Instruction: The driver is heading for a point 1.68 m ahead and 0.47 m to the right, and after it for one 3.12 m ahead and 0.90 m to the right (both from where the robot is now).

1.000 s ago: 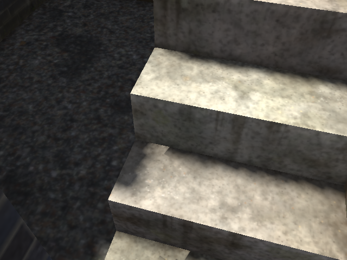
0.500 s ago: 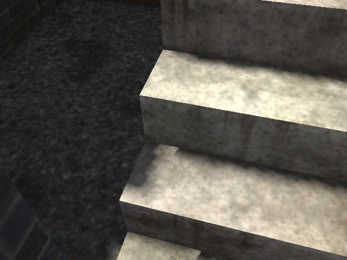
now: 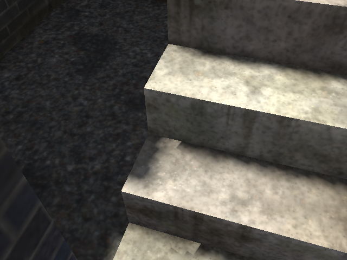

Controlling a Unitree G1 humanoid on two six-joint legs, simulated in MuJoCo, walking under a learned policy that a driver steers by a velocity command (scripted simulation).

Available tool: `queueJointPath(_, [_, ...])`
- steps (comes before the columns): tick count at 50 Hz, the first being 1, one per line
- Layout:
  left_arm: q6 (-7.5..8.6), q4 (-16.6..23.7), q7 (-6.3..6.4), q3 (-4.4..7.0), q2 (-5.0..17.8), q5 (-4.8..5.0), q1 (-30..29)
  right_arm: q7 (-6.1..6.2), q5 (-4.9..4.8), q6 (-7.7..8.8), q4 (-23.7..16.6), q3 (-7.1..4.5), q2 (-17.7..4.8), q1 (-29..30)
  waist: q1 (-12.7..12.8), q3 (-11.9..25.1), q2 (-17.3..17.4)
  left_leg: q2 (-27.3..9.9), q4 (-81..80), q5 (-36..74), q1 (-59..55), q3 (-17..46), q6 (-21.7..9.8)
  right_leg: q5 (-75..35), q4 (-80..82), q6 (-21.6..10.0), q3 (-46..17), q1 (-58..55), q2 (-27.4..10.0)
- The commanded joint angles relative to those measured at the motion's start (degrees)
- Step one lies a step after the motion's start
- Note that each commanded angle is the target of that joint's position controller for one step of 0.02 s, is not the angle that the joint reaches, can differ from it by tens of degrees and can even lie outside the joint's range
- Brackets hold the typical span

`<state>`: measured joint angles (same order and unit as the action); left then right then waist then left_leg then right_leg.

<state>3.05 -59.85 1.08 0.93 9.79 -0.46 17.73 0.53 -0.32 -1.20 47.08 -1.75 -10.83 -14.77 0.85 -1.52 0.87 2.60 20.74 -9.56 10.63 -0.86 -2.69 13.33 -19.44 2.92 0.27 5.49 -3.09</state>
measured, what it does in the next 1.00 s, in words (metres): stands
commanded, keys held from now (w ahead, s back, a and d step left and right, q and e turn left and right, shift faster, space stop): no key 1.00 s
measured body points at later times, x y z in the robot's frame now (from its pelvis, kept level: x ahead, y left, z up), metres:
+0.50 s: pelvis +0.01 +0.01 +0.00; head +0.01 +0.01 +0.45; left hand +0.00 +0.25 -0.15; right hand +0.09 -0.23 -0.14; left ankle +0.02 +0.09 -0.75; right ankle -0.03 -0.15 -0.75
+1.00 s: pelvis +0.01 +0.02 +0.00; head +0.02 +0.01 +0.45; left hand -0.03 +0.25 -0.16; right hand +0.08 -0.22 -0.14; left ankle +0.02 +0.09 -0.75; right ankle -0.03 -0.15 -0.75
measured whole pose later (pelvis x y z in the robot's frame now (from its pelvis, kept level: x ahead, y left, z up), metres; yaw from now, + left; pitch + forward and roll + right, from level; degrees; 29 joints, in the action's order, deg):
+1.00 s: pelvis +0.01 +0.02 +0.00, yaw +0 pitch +0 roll +0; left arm 2.8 -65.3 0.6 -0.8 10.4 -0.6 20.2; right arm 1.2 0.2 -2.2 48.1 -0.2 -11.3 -16.5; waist 1.2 0.1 0.4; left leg 4.6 21.7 -10.5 11.6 -0.2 -4.1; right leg 14.3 -20.0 4.6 -0.8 6.2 -4.6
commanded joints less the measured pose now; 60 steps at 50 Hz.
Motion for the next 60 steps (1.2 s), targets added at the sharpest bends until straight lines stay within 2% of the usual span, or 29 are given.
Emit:
queueJointPath(1, [0.28, 0.9, 0.3, 0.89, 5.8, 0.04, 3.6, 0.24, 0.03, 0.64, -3.1, -0.87, -5.1, -0.8, 0.2, -1.0, -1.1, -5.6, -4.0, 3.6, -1.4, 8.2, 0.7, -4.1, 3.7, -1.6, -4.4, 3.7, -2.8])
queueJointPath(3, [0.31, 1.0, -0.02, 0.75, 5.7, -0.06, 3.3, 0.09, 0.24, 0.77, -3.5, -0.61, -4.8, -0.5, 0.2, -0.6, -0.1, -5.6, -3.7, 4.2, -1.5, 8.0, 0.7, -4.6, 3.7, -1.5, -4.6, 3.5, -3.0])
queueJointPath(7, [0.41, 0.8, -0.39, 0.63, 6.1, -0.06, 3.2, -0.02, 0.17, 0.89, -3.6, -0.5, -5.4, -1.3, 0.1, -0.3, -0.9, -5.7, -3.5, 5.6, -1.8, 8.3, 0.5, -5.1, 3.6, -1.3, -4.4, 3.4, -2.9])
queueJointPath(9, [0.12, 0.8, -0.09, 0.74, 6.9, -0.41, 3.1, 0.02, 0.26, 0.84, -3.8, -0.42, -5.8, -1.2, 0.2, -0.2, -0.8, -5.6, -3.4, 6.1, -1.9, 8.2, 0.8, -5.1, 3.7, -1.2, -4.4, 3.3, -2.8])
queueJointPath(18, [0.09, 0.5, -0.01, 0.44, 7.1, -0.26, 3.4, -0.01, 0.36, 0.82, -4.4, 0.0, -6.2, -1.4, 0.3, 0.0, -0.8, -5.6, -3.5, 7.2, -2.3, 8.6, 0.6, -5.0, 3.5, -0.6, -4.3, 3.7, -2.9])
queueJointPath(19, [-0.03, -0.7, -0.35, 0.17, 6.7, -0.15, 4.3, 0.16, 1.15, 0.28, -3.1, 0.01, -5.9, -2.6, 0.5, 0.4, -1.4, -5.3, -3.5, 8.6, -3.2, 8.7, 1.3, -5.8, 3.4, -0.1, -3.5, 3.8, -2.1])
queueJointPath(23, [0.03, -1.6, -0.73, -0.17, 6.9, -0.13, 4.3, 0.32, 0.86, -0.35, -3.0, -0.04, -6.3, -2.5, 0.4, 0.2, -0.7, -5.2, -3.4, 8.6, -3.7, 8.8, 1.3, -5.1, 3.1, 0.1, -3.4, 4.6, -2.1])
queueJointPath(37, [0.04, -3.8, -0.41, -0.69, 6.8, -0.1, 5.9, 0.53, 0.7, -0.55, -1.8, 0.22, -6.3, -3.1, 0.6, -0.5, -0.5, -4.7, -4.0, 5.5, -2.4, 9.3, 1.0, -4.0, 2.6, 0.5, -2.9, 5.2, -2.2])
queueJointPath(41, [-0.13, -4.3, -0.32, -0.76, 6.5, -0.07, 6.7, 0.57, 0.64, -0.58, -1.7, 0.24, -6.1, -3.5, 0.6, -0.6, -0.6, -4.6, -4.0, 5.3, -2.2, 9.3, 0.9, -3.9, 2.5, 0.4, -2.8, 5.4, -2.0])
queueJointPath(43, [-0.08, -4.9, -0.5, -0.98, 5.7, -0.39, 6.8, 0.77, 0.76, -0.49, -2.0, 0.36, -5.9, -2.8, 0.4, -0.4, -0.9, -4.4, -3.7, 5.1, -2.4, 9.0, 0.5, -3.3, 2.3, 0.4, -2.2, 6.0, -1.4])
queueJointPath(48, [0.04, -5.4, -0.47, -0.99, 5.8, -0.27, 7.3, 0.87, 0.56, -0.49, -1.6, 0.43, -5.9, -3.3, 0.2, -0.6, -0.7, -4.3, -3.3, 5.6, -2.2, 8.9, 0.4, -3.5, 2.3, 0.3, -2.3, 6.3, -1.4])
queueJointPath(50, [0.0, -5.1, -0.26, -0.8, 6.4, 0.06, 7.6, 0.72, 0.4, -0.58, -1.2, 0.31, -6.0, -4.1, 0.4, -0.9, -0.5, -4.4, -3.4, 6.0, -1.9, 9.1, 0.7, -4.2, 2.5, 0.3, -2.9, 5.8, -1.9])
queueJointPath(54, [-0.09, -5.1, -0.19, -0.84, 5.9, -0.05, 7.9, 0.75, 0.44, -0.63, -1.1, 0.24, -5.8, -3.9, 0.6, -0.7, -0.9, -4.3, -3.3, 6.4, -2.2, 9.0, 0.7, -4.2, 2.6, 0.3, -2.9, 5.7, -1.8])
queueJointPath(55, [-0.22, -5.2, -0.05, -0.95, 5.5, -0.06, 8.2, 0.89, 0.61, -0.69, -1.1, 0.31, -5.6, -3.9, 0.5, -0.2, -0.7, -4.2, -4.4, 1.6, -1.9, 9.3, 0.6, -2.1, 2.6, 0.2, -2.4, 5.5, -1.3])
queueJointPath(56, [-0.69, -4.1, 0.47, -3.77, -4.1, -0.4, 7.4, 1.64, 2.81, 1.03, -0.2, 0.83, -3.2, -6.9, -2.8, -0.7, -3.9, -6.0, -7.4, -5.4, -1.9, 8.0, 0.2, -2.5, 0.8, -1.4, -1.0, 7.2, -0.1])
queueJointPath(57, [-0.77, -2.4, 0.73, -4.05, -3.9, -0.55, 6.2, 2.1, 2.94, 1.62, 0.4, 0.84, -4.2, -6.4, -1.6, -1.6, -0.5, -6.1, -9.8, -11.2, 1.7, 9.7, 0.2, -1.9, 0.0, -1.9, -0.4, 5.3, 0.2])
queueJointPath(58, [-0.73, -1.5, 0.88, -3.77, -2.1, -0.78, 6.6, 2.38, 2.67, 1.85, 0.5, 0.88, -4.6, -5.2, -0.9, -2.1, 1.1, -6.2, -11.1, -14.2, 3.2, 10.4, 0.0, -1.2, -0.6, -2.3, -0.1, 4.9, 0.3])
queueJointPath(59, [-0.25, -2.0, 1.06, -1.43, 7.1, -0.72, 7.3, 1.68, 0.52, 0.5, -0.7, 0.56, -6.2, -0.3, 2.7, -2.2, 5.5, -4.7, -10.2, -18.6, 5.2, 12.0, 0.1, 0.2, 1.9, -1.0, -1.7, 2.7, -1.6])
queueJointPath(60, [0.22, -2.1, 1.02, -1.08, 8.0, -0.98, 7.1, 1.56, 0.12, 0.08, -2.0, 0.42, -6.1, 0.5, 1.3, -3.0, 3.1, -4.5, -10.0, -16.9, 4.5, 11.2, 0.1, 0.4, 1.6, -0.7, -1.5, 4.3, -1.0])
Keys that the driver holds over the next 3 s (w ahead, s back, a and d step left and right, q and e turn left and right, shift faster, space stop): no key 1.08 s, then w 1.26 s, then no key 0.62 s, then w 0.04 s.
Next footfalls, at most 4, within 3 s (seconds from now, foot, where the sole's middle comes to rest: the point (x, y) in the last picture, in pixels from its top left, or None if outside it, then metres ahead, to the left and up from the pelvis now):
none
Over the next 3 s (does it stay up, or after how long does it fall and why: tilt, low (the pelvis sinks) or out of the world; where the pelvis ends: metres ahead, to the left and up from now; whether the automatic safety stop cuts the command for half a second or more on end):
stays up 0.02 -0.03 0.00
